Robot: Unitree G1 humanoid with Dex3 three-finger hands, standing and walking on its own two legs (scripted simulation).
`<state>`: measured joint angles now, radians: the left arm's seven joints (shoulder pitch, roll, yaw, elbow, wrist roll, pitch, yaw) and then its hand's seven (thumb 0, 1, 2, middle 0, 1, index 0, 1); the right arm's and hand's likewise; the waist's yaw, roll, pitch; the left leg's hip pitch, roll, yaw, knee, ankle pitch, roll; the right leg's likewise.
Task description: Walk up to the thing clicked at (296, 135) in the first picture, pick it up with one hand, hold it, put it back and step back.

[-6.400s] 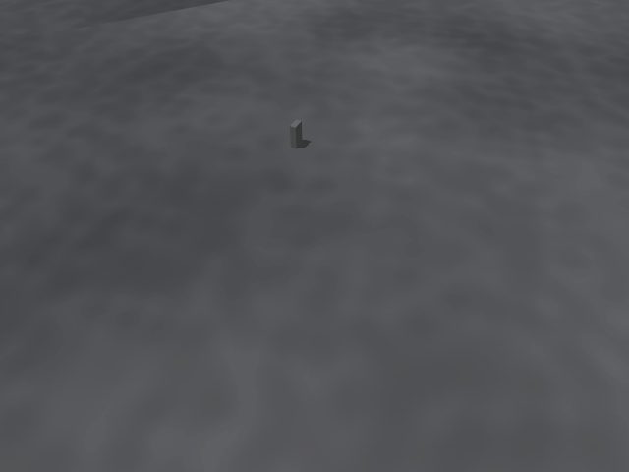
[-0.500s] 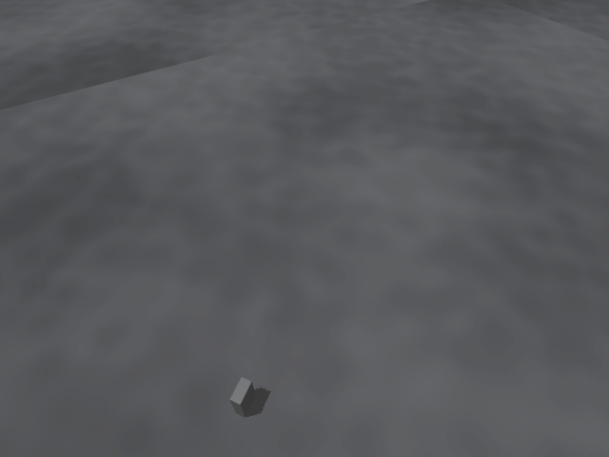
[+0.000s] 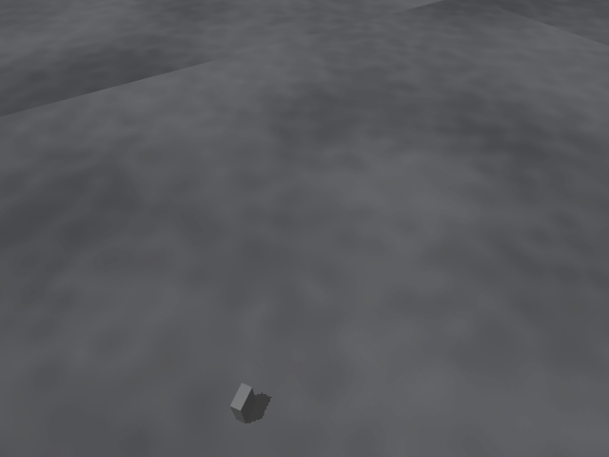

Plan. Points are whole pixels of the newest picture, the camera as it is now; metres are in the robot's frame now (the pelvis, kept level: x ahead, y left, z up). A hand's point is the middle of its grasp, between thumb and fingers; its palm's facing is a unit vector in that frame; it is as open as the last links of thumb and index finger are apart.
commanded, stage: walk up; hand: left
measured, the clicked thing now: (243, 403) +0.41 +0.20 -0.72
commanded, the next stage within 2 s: stand in 0.06 s
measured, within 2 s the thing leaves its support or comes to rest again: neither
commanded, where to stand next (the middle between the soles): +0.08 -0.01 m, yaw +1 degrees
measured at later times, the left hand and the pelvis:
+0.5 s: hand out of the picture +0.08 +0.24 -0.16, palm faces -0.02 -0.94 -0.33, open 7.4 cm; pelvis +0.01 -0.01 +0.00, yaw +1 degrees
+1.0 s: hand out of the picture +0.09 +0.24 -0.16, palm faces -0.01 -0.94 -0.34, open 7.4 cm; pelvis +0.01 -0.01 +0.00, yaw +1 degrees
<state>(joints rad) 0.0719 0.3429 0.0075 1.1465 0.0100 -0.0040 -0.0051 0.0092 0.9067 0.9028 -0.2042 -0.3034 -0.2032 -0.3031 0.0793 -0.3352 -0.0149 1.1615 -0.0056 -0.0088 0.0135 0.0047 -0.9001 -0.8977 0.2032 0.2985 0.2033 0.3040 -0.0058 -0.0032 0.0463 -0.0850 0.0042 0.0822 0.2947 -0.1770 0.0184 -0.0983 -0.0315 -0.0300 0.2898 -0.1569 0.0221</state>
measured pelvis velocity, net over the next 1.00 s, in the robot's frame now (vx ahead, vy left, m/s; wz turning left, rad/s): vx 0.01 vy -0.01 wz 0.02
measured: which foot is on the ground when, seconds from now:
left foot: down 0.00-1.00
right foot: down 0.00-1.00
